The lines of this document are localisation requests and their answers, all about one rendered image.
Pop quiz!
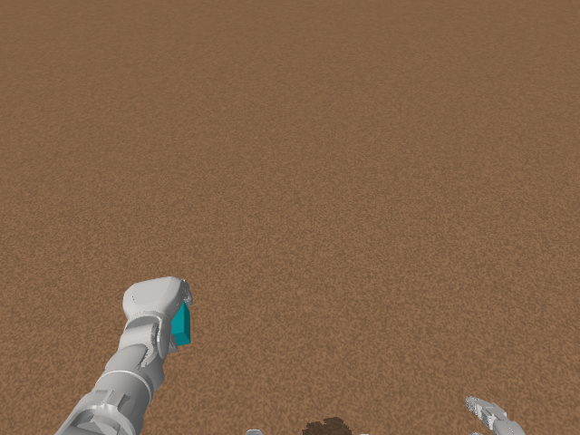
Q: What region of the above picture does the right robot hand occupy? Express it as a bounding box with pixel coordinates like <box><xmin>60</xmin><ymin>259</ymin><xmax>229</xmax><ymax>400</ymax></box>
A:
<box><xmin>465</xmin><ymin>396</ymin><xmax>526</xmax><ymax>435</ymax></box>

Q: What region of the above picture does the left robot hand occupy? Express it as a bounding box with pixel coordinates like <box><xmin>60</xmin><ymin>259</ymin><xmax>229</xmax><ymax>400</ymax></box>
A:
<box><xmin>122</xmin><ymin>276</ymin><xmax>193</xmax><ymax>353</ymax></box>

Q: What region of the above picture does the small box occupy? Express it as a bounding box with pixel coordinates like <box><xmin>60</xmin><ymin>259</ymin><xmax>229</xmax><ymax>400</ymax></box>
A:
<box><xmin>171</xmin><ymin>301</ymin><xmax>190</xmax><ymax>346</ymax></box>

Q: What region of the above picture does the left robot arm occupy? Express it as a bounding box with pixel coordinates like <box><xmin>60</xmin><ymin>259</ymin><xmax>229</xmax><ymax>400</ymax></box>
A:
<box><xmin>54</xmin><ymin>311</ymin><xmax>171</xmax><ymax>435</ymax></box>

